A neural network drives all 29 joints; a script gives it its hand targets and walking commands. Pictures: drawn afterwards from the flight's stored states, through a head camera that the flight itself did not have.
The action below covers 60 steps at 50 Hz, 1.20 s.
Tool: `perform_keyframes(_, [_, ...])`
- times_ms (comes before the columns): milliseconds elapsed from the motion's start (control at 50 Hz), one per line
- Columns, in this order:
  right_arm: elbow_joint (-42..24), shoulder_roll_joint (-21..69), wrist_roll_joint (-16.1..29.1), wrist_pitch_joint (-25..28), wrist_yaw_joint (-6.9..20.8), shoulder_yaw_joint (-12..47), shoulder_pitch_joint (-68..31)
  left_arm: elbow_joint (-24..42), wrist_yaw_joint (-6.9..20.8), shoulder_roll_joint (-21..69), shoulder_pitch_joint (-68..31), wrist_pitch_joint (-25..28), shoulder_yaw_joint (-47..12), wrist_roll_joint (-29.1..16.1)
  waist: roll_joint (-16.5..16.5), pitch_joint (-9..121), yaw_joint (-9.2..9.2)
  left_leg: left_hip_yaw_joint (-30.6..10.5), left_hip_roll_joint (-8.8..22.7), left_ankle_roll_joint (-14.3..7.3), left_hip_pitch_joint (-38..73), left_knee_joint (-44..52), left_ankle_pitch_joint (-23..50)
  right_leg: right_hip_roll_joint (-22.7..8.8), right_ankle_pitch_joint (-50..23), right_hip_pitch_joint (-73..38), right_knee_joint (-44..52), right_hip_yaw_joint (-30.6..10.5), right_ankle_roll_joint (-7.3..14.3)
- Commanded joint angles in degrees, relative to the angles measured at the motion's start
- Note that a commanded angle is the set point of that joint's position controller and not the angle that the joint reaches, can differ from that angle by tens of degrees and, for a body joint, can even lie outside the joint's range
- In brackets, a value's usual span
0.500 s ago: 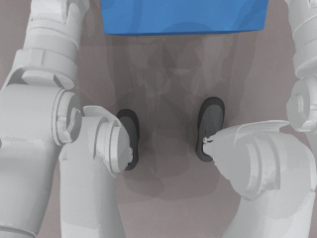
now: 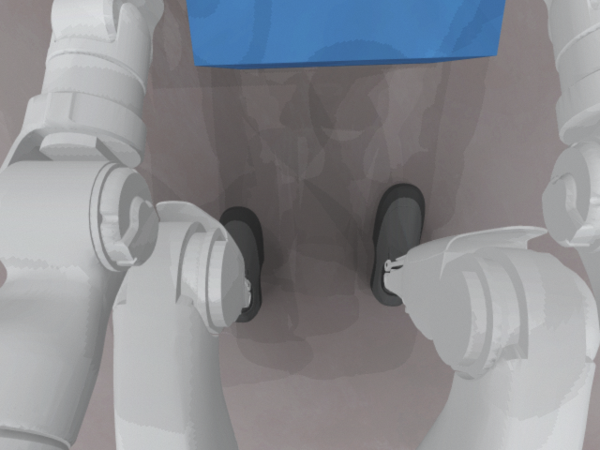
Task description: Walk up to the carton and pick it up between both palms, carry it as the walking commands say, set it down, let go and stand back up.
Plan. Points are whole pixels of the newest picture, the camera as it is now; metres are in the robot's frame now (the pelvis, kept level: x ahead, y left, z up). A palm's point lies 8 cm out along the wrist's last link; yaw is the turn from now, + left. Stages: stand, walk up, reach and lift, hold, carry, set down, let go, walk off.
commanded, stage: reach and lift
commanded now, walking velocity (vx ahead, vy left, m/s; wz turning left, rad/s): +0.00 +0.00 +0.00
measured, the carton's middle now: out of the picture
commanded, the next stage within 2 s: none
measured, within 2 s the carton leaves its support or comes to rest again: leaves its support in 0.38 s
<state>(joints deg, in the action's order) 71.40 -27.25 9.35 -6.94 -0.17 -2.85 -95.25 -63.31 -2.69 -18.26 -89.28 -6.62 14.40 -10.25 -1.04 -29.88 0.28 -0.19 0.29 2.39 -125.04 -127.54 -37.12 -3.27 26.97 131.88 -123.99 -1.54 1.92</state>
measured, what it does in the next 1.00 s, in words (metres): stands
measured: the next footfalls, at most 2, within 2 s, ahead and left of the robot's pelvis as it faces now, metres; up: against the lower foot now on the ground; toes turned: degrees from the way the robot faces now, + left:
none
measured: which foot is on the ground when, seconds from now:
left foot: down 0.00-1.00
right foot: down 0.00-1.00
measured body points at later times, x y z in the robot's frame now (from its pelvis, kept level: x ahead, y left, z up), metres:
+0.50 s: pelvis +0.00 +0.00 +0.00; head +0.38 -0.02 +0.23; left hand +0.58 +0.15 -0.17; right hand +0.58 -0.21 -0.18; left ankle +0.10 +0.13 -0.33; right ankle +0.14 -0.12 -0.33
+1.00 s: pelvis -0.01 +0.01 +0.02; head +0.37 -0.02 +0.26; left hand +0.57 +0.14 -0.12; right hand +0.57 -0.21 -0.14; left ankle +0.10 +0.13 -0.33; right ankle +0.14 -0.12 -0.33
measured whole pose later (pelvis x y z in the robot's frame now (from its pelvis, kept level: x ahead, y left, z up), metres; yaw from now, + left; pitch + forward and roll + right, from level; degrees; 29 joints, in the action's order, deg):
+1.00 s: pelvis -0.01 +0.01 +0.02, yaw -1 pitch +29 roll +2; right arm 59.5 -27.0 9.3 -17.9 -8.0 -1.6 -90.3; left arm -49.4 -7.2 -13.1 -85.4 -16.0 18.0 -7.5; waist -2.4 -30.1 0.7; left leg -0.4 -0.5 1.9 -116.6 -124.9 -37.4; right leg -2.9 27.8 122.4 -121.0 -1.8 1.0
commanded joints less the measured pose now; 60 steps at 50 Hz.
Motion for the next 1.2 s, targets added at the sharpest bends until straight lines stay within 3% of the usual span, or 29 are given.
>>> perform_keyframes(0, [-9.85,50.36,0.57,-3.15,15.99,8.19,-18.91,11.28,13.05,44.75,-26.33,-2.99,-13.12,1.36,3.25,56.08,1.29,3.80,-6.11,-1.94,14.12,9.02,12.59,5.31,-13.11,-39.50,3.82,1.15,-0.48])
perform_keyframes(140, [-14.64,52.29,2.62,-2.89,15.21,11.17,-22.68,15.53,12.44,46.05,-30.66,-2.32,-16.21,-1.36,3.51,66.23,1.01,4.34,-6.20,-2.08,18.63,8.62,16.73,5.70,-18.01,-46.12,3.30,1.52,-0.77])
perform_keyframes(340, [-27.64,52.93,8.06,-2.42,12.67,16.91,-33.13,24.38,10.10,49.45,-37.79,-2.38,-20.96,-5.85,4.02,94.79,1.14,5.54,-6.91,-1.99,28.66,8.43,24.54,6.16,-28.10,-60.23,2.48,2.90,-1.23])
perform_keyframes(420, [-28.75,52.74,7.70,-2.63,12.12,15.79,-36.28,21.96,9.54,50.93,-36.51,-3.30,-18.65,-3.90,4.43,94.86,2.15,5.73,-7.13,-2.33,28.56,10.01,22.23,6.48,-24.48,-58.71,3.89,3.54,-1.44])
perform_keyframes(540, [-20.39,54.99,2.28,-4.64,14.08,9.20,-32.01,14.56,11.04,52.15,-31.98,-5.37,-12.25,2.49,3.83,77.55,2.69,5.58,-7.10,-2.93,22.43,13.53,12.02,6.72,-11.32,-47.69,7.78,4.06,-1.00])
perform_keyframes(720, [-25.11,59.46,0.95,-6.47,15.49,8.04,-29.94,22.34,12.37,57.68,-34.07,-7.66,-14.10,2.36,2.44,89.41,-0.13,4.91,-8.29,-2.70,28.78,14.92,17.30,7.63,-16.45,-50.40,8.71,5.66,-0.72])
perform_keyframes(800, [-29.79,59.32,1.85,-6.50,15.37,9.19,-31.57,26.43,12.15,59.03,-35.44,-8.34,-16.21,1.12,1.81,100.26,-0.66,4.84,-8.52,-2.29,34.46,15.08,21.37,7.99,-20.33,-54.51,8.58,6.18,-0.57])
perform_keyframes(880, [-31.91,57.46,2.27,-6.83,15.19,10.37,-35.16,26.13,12.24,59.35,-35.54,-9.70,-17.05,1.57,2.02,104.92,-0.30,4.77,-8.02,-1.97,36.88,15.60,20.51,7.94,-18.79,-56.18,8.63,6.42,-0.30])
perform_keyframes(940, [-40.93,58.72,5.55,-6.99,14.42,13.67,-38.45,34.39,11.08,60.56,-38.31,-10.03,-20.41,-0.82,2.59,121.24,0.00,4.63,-8.64,-1.97,45.30,15.88,27.86,8.67,-26.04,-64.18,8.76,6.84,-0.78])
perform_keyframes(980, [-39.24,59.05,5.59,-7.50,13.93,13.19,-38.52,33.15,10.65,59.66,-37.85,-10.58,-19.33,0.14,3.71,121.48,0.75,4.78,-8.61,-2.14,43.78,16.68,26.18,8.68,-24.37,-64.27,9.48,6.80,-1.06])
perform_keyframes(1080, [-28.45,63.11,-0.06,-9.56,15.18,7.41,-30.87,21.40,12.47,61.30,-27.78,-12.64,-11.08,8.13,5.55,101.44,3.28,5.67,-8.16,-3.10,31.83,20.08,14.42,8.62,-12.16,-55.18,13.64,6.22,-1.30])
perform_keyframes(1180, [-27.74,64.83,-3.50,-10.95,15.97,5.54,-26.64,21.64,14.56,62.73,-25.01,-13.86,-8.79,10.96,5.48,98.31,2.71,5.41,-8.60,-2.95,28.14,22.61,14.01,9.26,-13.27,-54.10,16.34,5.70,-1.29])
